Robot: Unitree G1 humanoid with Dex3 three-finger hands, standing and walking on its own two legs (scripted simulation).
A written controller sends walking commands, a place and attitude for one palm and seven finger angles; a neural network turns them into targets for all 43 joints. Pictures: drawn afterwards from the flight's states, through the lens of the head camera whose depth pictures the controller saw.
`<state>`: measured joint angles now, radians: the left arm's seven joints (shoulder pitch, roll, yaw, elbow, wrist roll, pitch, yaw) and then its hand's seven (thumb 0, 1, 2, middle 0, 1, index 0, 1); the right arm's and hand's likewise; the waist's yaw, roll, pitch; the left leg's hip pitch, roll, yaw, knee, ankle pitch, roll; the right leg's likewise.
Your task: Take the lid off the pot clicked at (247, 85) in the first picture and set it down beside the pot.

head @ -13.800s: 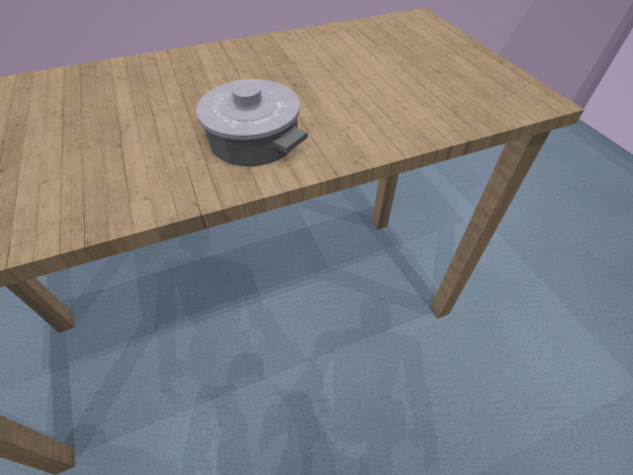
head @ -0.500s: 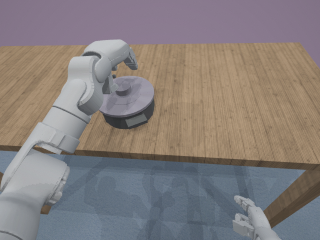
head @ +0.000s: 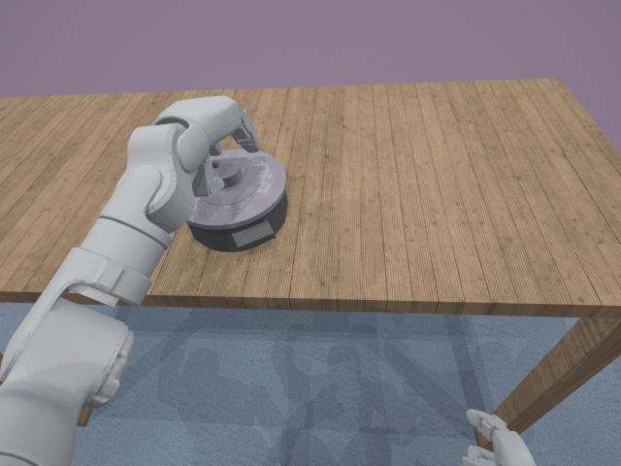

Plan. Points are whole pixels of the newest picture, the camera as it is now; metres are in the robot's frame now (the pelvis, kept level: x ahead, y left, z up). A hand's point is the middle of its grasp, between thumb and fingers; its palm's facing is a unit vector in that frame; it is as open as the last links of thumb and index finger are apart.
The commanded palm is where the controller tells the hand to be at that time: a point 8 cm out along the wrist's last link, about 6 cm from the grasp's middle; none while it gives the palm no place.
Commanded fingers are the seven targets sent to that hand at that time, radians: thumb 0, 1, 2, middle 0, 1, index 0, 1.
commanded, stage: lower the open fingers around the knob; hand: left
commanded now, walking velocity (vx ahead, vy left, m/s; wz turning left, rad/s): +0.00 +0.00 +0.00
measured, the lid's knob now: (225, 173) +0.46 +0.13 +0.15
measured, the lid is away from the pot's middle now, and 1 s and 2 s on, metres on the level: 0.00 0.00 0.00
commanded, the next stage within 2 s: close the fingers and squeeze the knob in 0.92 s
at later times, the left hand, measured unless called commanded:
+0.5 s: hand (212, 179) +0.43 +0.14 +0.17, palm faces -0.28 -0.08 -0.96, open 10.1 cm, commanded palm +0.42 +0.15 +0.23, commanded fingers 0.00 -0.39 1.63 -0.85 -0.08 -0.85 -0.08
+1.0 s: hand (206, 173) +0.44 +0.15 +0.17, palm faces -0.28 -0.10 -0.96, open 10.1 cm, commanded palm +0.42 +0.16 +0.23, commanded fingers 0.00 -0.39 1.63 -0.85 -0.08 -0.85 -0.08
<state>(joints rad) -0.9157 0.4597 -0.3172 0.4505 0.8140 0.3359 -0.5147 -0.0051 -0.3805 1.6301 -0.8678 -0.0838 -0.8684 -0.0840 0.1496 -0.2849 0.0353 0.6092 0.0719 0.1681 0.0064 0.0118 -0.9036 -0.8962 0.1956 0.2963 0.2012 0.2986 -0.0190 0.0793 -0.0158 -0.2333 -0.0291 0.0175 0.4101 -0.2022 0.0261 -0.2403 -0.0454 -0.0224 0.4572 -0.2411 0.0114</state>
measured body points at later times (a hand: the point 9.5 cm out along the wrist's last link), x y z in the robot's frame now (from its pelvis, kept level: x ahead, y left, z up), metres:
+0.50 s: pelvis +0.00 +0.00 +0.00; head +0.01 -0.04 +0.45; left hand +0.43 +0.14 +0.22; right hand +0.18 -0.24 -0.11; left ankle +0.01 +0.11 -0.74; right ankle +0.00 -0.13 -0.74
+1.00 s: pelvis +0.01 +0.01 +0.00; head +0.02 -0.02 +0.45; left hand +0.45 +0.15 +0.22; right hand +0.15 -0.24 -0.12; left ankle +0.01 +0.11 -0.74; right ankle +0.00 -0.13 -0.74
